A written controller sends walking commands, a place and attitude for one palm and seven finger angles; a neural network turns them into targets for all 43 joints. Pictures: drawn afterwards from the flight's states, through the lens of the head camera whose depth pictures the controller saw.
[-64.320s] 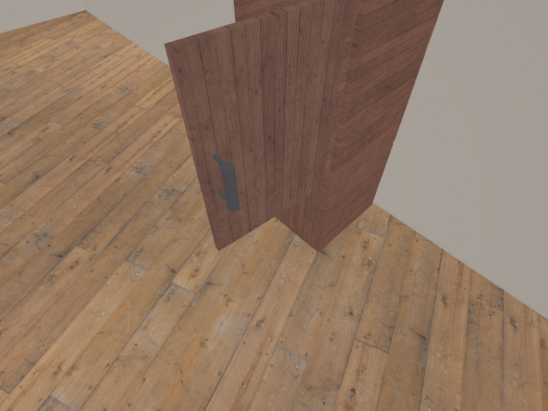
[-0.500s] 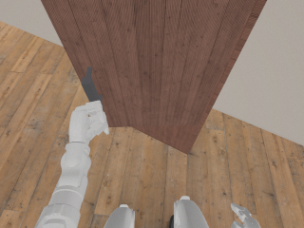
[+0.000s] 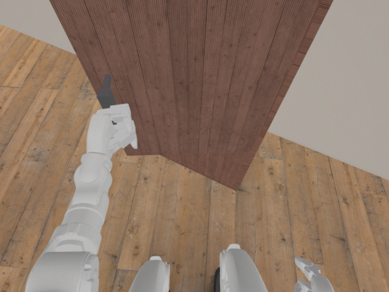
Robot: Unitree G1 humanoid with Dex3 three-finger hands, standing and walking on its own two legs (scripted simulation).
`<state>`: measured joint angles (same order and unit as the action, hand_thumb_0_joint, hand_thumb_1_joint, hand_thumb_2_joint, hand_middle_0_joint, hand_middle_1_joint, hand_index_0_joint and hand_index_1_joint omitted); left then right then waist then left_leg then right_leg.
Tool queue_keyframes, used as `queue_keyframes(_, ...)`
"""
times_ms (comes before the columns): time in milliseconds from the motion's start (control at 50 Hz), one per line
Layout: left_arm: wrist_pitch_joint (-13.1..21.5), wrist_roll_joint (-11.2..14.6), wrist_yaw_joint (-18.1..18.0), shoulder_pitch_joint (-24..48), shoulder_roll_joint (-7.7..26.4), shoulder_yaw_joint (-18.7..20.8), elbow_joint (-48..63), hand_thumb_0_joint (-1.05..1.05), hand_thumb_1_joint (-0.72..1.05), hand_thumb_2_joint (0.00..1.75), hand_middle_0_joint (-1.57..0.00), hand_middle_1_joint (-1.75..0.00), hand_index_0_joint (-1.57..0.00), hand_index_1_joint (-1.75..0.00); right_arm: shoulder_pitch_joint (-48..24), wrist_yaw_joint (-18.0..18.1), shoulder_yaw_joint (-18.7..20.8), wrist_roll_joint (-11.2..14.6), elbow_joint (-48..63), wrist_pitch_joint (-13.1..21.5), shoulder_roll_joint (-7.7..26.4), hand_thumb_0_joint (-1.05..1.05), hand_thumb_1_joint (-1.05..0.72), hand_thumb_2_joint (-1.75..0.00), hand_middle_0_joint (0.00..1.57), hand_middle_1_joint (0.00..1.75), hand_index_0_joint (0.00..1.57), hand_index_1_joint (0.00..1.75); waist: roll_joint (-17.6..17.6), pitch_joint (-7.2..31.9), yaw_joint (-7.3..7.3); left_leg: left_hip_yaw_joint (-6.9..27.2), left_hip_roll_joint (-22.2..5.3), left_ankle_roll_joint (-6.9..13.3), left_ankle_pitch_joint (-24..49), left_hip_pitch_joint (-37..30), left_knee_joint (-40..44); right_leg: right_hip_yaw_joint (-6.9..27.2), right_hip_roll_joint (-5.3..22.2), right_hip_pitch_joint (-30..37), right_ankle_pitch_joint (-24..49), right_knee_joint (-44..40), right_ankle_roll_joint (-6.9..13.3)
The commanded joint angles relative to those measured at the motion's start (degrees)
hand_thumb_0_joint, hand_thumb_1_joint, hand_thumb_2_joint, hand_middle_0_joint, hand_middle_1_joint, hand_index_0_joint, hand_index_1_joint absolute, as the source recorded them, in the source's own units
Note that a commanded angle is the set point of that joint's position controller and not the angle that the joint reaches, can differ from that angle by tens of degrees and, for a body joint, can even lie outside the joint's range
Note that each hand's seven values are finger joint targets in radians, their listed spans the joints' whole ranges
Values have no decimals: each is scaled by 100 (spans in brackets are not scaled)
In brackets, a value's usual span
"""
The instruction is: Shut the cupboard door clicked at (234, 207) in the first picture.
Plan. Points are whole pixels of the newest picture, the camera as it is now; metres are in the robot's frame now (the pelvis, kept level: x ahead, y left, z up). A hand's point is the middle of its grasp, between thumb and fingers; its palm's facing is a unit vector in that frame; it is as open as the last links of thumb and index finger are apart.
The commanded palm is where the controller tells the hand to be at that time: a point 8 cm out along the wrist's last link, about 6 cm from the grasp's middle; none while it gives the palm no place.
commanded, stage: push the door shut along its arc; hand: left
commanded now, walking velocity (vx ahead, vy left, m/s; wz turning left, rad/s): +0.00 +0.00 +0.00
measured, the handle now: (114, 107) +0.50 +0.17 +0.04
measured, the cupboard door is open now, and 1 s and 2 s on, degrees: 29 15 3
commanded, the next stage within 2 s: pull the fist back off the door in 1.52 s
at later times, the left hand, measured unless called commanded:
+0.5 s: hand (136, 110) +0.49 +0.12 +0.05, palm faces -0.19 -0.98 -0.04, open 3.1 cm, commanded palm +0.48 +0.16 +0.05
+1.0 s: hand (159, 87) +0.55 +0.07 +0.05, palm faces -0.33 -0.94 -0.03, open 3.1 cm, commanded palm +0.54 +0.12 +0.05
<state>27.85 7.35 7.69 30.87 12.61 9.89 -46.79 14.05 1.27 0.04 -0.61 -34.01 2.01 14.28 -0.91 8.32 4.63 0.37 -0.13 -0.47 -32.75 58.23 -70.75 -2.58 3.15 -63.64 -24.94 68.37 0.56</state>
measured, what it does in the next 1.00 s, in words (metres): stands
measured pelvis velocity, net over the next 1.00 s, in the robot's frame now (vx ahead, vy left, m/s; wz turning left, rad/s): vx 0.00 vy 0.02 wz -0.05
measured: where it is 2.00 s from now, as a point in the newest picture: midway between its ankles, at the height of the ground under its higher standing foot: outside the picture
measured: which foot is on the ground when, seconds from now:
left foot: down 0.00-1.00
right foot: down 0.00-1.00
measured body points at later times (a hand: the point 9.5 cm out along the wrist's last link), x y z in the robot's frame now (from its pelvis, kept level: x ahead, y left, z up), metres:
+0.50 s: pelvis -0.01 +0.01 -0.02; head +0.12 +0.02 +0.41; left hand +0.49 +0.18 +0.05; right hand +0.03 -0.26 -0.13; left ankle +0.01 +0.12 -0.63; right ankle +0.07 -0.12 -0.63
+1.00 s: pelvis +0.00 +0.02 -0.03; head +0.17 +0.02 +0.39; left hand +0.56 +0.13 +0.05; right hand -0.01 -0.25 -0.14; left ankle +0.01 +0.12 -0.63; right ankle +0.07 -0.12 -0.63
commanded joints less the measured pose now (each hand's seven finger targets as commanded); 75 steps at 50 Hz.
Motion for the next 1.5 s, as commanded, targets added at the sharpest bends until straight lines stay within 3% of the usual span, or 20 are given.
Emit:
queue_keyframes(0, 331, 109, 197, 2484, 1006, 330, 747, 0, 90, 90, -130, -150, -130, -150, 584, 85, 304, 35, 452, 167, 843, 0, -90, -90, 20, 30, 20, 30, 248, 2383, 234, 12, 117, 145, 1256, -327, 979, 279, -186, 2194, 1108, -824, 37)
queue_keyframes(80, 329, 95, 395, 2977, 1058, 295, 410, 0, 90, 90, -130, -150, -130, -150, 686, 89, 307, 50, 413, 148, 864, 0, -90, -90, 20, 30, 20, 30, 81, 2462, 296, 15, 139, 159, 1119, -266, 943, 290, -191, 2057, 923, -816, 51)
queue_keyframes(100, 300, 96, 435, 3194, 1072, 278, 223, 0, 90, 90, -130, -150, -130, -150, 717, 94, 295, 53, 368, 134, 877, 0, -90, -90, 20, 30, 20, 30, 134, 2273, 401, 26, 128, 172, 1000, -192, 923, 286, -198, 1914, 792, -857, 42)
queue_keyframes(120, 306, 96, 459, 3362, 1252, 412, 166, 0, 90, 90, -130, -150, -130, -150, 763, 97, 301, 47, 345, 123, 908, 0, -90, -90, 20, 30, 20, 30, 181, 2289, 395, 31, 128, 180, 925, -105, 897, 311, -197, 1929, 688, -863, 37)
queue_keyframes(180, 302, 54, 577, 3661, 1210, 287, -48, 0, 90, 90, -130, -150, -130, -150, 851, 86, 304, 45, 324, 109, 941, 0, -90, -90, 20, 30, 20, 30, -91, 2505, 436, 94, 136, 173, 957, -287, 906, 246, -216, 1703, 635, -792, 77)
queue_keyframes(260, 292, 34, 680, 4213, 1029, 39, -150, 0, 90, 90, -130, -150, -130, -150, 1004, 48, 310, 23, 322, 95, 995, 0, -90, -90, 20, 30, 20, 30, -333, 2572, 602, 223, 128, 175, 1088, -580, 889, 134, -257, 1260, 621, -708, 123)
queue_keyframes(320, 206, -49, 681, 4674, 1154, 35, -441, 0, 90, 90, -130, -150, -130, -150, 1095, 36, 313, 7, 185, 39, 1071, 0, -90, -90, 20, 30, 20, 30, -157, 2453, 803, 288, 81, 180, 901, -503, 828, 112, -254, 995, 478, -705, 92)
queue_keyframes(460, 140, -114, 775, 5377, 1324, 50, -635, 0, 90, 90, -130, -150, -130, -150, 1290, 4, 262, -46, 169, 17, 1109, 0, -90, -90, 20, 30, 20, 30, -591, 2760, 934, 364, 102, 194, 1062, -628, 704, 61, -291, 725, 515, -567, 141)
queue_keyframes(480, 114, -156, 787, 5356, 1508, 169, -737, 0, 90, 90, -130, -150, -130, -150, 1298, -8, 267, -49, 120, -3, 1134, 0, -90, -90, 20, 30, 20, 30, -645, 2835, 889, 394, 72, 163, 1127, -690, 691, 65, -291, 713, 541, -544, 144)
queue_keyframes(500, 72, -161, 815, 5303, 1483, 155, -845, 0, 90, 90, -130, -150, -130, -150, 1323, -19, 258, -45, 138, -27, 1137, 0, -90, -90, 20, 30, 20, 30, -542, 2816, 909, 389, 74, 173, 1142, -627, 670, 66, -298, 726, 548, -552, 141)
queue_keyframes(540, 8, -192, 847, 5589, 1416, 32, -863, 0, 90, 90, -130, -150, -130, -150, 1325, -20, 244, -52, 135, -41, 1130, 0, -90, -90, 20, 30, 20, 30, -573, 2755, 1039, 369, 67, 200, 1044, -518, 613, 77, -307, 645, 504, -559, 123)
queue_keyframes(580, 3, -189, 852, 5648, 1745, 304, -884, 0, 90, 90, -130, -150, -130, -150, 1401, -16, 239, -57, 130, -50, 1172, 0, -90, -90, 20, 30, 20, 30, -608, 2918, 988, 432, 43, 178, 1217, -634, 609, 45, -315, 655, 584, -503, 140)
queue_keyframes(680, -90, -252, 867, 5849, 1855, 352, -893, 0, 90, 90, -130, -150, -130, -150, 1492, -53, 214, -78, 143, -97, 1155, 0, -90, -90, 20, 30, 20, 30, -831, 3120, 1027, 469, 0, 154, 1656, -827, 506, 16, -343, 535, 812, -410, 140)
queue_keyframes(740, -182, -309, 865, 5929, 2026, 469, -980, 0, 90, 90, -130, -150, -130, -150, 1542, -63, 199, -81, 165, -147, 1152, 0, -90, -90, 20, 30, 20, 30, -663, 3045, 1072, 429, -3, 182, 1670, -610, 459, 28, -364, 681, 866, -419, 126)
queue_keyframes(860, -303, -358, 938, 5803, 2562, 896, -1100, 0, 90, 90, -130, -150, -130, -150, 1648, -82, 152, -88, 264, -185, 1129, 0, -90, -90, 20, 30, 20, 30, -676, 3226, 984, 320, -5, 213, 1939, -325, 334, 78, -404, 1078, 1225, -337, 142)
queue_keyframes(1040, -606, -369, 1233, 6066, 2488, 750, -1056, 0, 90, 90, -130, -150, -130, -150, 1771, -68, 190, -65, 232, -211, 1095, 0, -90, -90, 20, 30, 20, 30, -568, 3246, 1142, 208, -27, 260, 2047, -158, 160, 142, -432, 1208, 1589, -376, 87)
queue_keyframes(1160, -634, -333, 1358, 6889, 2098, 290, -836, 0, 90, 90, -130, -150, -130, -150, 1851, -15, 198, -96, 76, -94, 1104, 0, -90, -90, 20, 30, 20, 30, -969, 3420, 1376, 320, -24, 264, 2188, -642, 73, 57, -438, 690, 1479, -341, 136)
queue_keyframes(1240, -767, -376, 1347, 7370, 1876, 73, -1235, 0, 90, 90, -130, -150, -130, -150, 1861, 14, 187, -133, -102, -23, 1153, 0, -90, -90, 20, 30, 20, 30, -1018, 3071, 1605, 415, -40, 267, 1853, -636, 37, -17, -455, 156, 1034, -389, 139)
queue_keyframes(1380, -825, -450, 1401, 7971, 1950, 10, -1304, 0, 90, 90, -130, -150, -130, -150, 1884, 40, 160, -197, -204, 129, 1200, 0, -90, -90, 20, 30, 20, 30, -1378, 3394, 1730, 479, -37, 260, 1903, -678, -135, -62, -472, -108, 1016, -207, 198)
queue_keyframes(1480, -990, -553, 1396, 8245, 1784, -148, -1540, 0, 90, 90, -130, -150, -130, -150, 1888, 34, 147, -220, -269, 183, 1211, 0, -90, -90, 20, 30, 20, 30, -1519, 3301, 1878, 516, -42, 262, 1743, -630, -188, -114, -492, -425, 878, -156, 204)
